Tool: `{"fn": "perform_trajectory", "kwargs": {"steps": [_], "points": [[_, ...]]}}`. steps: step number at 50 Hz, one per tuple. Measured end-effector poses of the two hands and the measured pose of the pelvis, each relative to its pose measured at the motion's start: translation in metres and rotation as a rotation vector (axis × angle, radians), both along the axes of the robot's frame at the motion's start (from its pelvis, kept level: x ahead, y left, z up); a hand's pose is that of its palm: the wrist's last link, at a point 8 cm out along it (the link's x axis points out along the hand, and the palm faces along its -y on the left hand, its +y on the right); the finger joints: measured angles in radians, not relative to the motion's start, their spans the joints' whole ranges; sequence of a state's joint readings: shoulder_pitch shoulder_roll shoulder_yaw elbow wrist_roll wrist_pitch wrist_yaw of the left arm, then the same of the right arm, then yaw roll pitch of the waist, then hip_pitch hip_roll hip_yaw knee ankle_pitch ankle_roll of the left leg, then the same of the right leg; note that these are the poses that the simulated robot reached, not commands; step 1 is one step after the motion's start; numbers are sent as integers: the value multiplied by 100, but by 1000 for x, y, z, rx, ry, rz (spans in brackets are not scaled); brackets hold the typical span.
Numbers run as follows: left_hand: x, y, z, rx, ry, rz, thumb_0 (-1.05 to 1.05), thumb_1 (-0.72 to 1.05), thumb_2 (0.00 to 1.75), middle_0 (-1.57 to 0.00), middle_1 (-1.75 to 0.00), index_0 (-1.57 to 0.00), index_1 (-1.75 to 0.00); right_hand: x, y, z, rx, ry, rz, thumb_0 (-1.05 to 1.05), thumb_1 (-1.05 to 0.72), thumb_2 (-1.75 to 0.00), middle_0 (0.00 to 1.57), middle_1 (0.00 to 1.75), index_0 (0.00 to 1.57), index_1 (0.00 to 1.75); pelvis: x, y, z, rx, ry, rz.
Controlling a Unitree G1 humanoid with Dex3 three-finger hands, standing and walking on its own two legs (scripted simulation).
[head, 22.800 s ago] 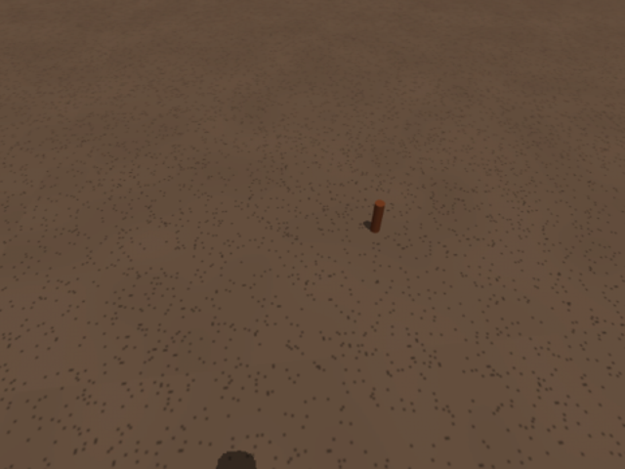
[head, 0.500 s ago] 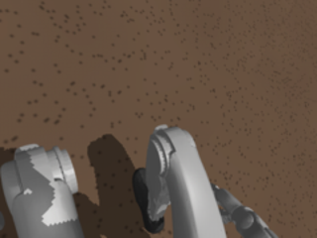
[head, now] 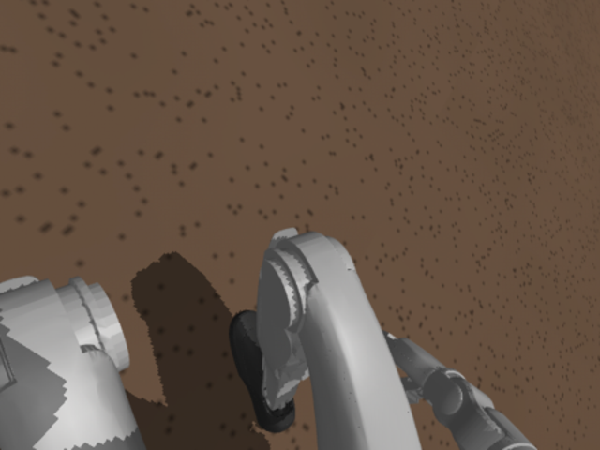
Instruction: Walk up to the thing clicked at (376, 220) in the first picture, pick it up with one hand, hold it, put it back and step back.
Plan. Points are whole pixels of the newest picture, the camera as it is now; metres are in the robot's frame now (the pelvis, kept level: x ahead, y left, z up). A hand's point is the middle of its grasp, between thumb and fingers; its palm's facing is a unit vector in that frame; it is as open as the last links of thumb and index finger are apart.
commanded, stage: lower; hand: left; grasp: from the side
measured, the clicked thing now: out of the picture +0.43 +0.33 -0.18
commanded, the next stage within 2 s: loosen in 0.40 s
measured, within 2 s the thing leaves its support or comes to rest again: rests again in 0.16 s
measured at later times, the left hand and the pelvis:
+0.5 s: hand out of the picture +0.43 +0.32 -0.17, palm faces +0.44 -0.90 -0.01, open 5.4 cm; pelvis +0.00 +0.01 +0.00, yaw -1 degrees
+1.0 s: hand out of the picture +0.43 +0.32 -0.16, palm faces +0.44 -0.90 +0.01, open 12.1 cm; pelvis -0.01 +0.01 +0.00, yaw -2 degrees
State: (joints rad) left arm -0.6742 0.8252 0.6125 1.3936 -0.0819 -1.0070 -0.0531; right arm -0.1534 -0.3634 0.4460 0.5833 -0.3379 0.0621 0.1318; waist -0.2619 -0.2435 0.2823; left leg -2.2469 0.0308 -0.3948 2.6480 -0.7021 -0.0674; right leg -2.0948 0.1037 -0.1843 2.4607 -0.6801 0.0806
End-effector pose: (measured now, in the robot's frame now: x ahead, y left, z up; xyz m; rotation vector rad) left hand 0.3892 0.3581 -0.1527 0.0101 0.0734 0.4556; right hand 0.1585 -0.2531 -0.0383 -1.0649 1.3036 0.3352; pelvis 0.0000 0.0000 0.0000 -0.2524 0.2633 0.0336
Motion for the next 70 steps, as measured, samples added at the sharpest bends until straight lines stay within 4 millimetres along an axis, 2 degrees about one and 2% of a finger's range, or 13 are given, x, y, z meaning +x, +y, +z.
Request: {"fn": "perform_trajectory", "kwargs": {"steps": [15, 29, 32, 37, 45, 53, 64, 70], "points": [[0, -2, -13, -13, 2, 1, 1, 16, 114, -102, -114, -101, -115, 0, 8, 9, -29, 16, 32, 0, -90, -90, 21, 30, 20, 30, -1, 6, 1, -28, -17, -9], [1, -2, -16, -7, -12, -4, 1, 16, 113, -102, -113, -101, -115, 6, 16, 13, -44, -9, 70, 0, -89, -89, 21, 30, 20, 30, -4, 9, -1, -40, -40, -19], [1, -2, -16, -10, -18, -1, 1, 18, 107, -103, -111, -101, -111, 6, 18, 14, -42, -12, 73, 0, -90, -89, 21, 30, 20, 30, -5, 9, -1, -42, -43, -21], [0, -2, -15, -17, -34, 5, 1, 16, 88, -101, -99, -100, -98, 4, 20, 15, -40, -11, 78, 0, -90, -89, 21, 30, 20, 30, -6, 10, 0, -46, -48, -23], [3, -3, -12, -17, -42, -8, 0, -5, 53, -77, -67, -77, -66, 1, 22, 17, -42, -17, 76, 0, -91, -89, 21, 30, 20, 30, -8, 11, 0, -51, -56, -26], [2, -1, -12, -16, -40, -2, 0, -27, 29, -52, -40, -52, -40, -1, 23, 19, -39, -15, 77, 0, -91, -90, 21, 30, 20, 30, -8, 12, 1, -53, -57, -29], [2, 1, -14, -27, -55, 13, -1, -48, 8, -20, -11, -20, -11, 0, 24, 18, -44, 1, 75, 0, -90, -90, 21, 30, 20, 30, -6, 12, 2, -57, -49, -30], [3, 18, 4, 18, -108, 8, -2, -52, 5, -11, -5, -11, -5, -3, 23, 18, -51, 3, 35, 0, -90, -90, 21, 30, 20, 30, -5, 11, 5, -57, -37, -26]]}}
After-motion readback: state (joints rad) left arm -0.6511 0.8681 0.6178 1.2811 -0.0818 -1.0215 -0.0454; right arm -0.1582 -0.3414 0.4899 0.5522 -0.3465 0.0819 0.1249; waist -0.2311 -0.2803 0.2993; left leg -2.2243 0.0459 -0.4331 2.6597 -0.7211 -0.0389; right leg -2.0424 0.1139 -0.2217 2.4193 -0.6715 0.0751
